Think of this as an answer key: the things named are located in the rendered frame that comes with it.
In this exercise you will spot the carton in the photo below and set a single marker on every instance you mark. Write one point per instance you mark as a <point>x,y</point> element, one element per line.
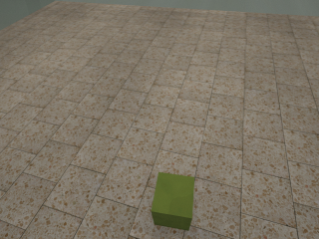
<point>173,201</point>

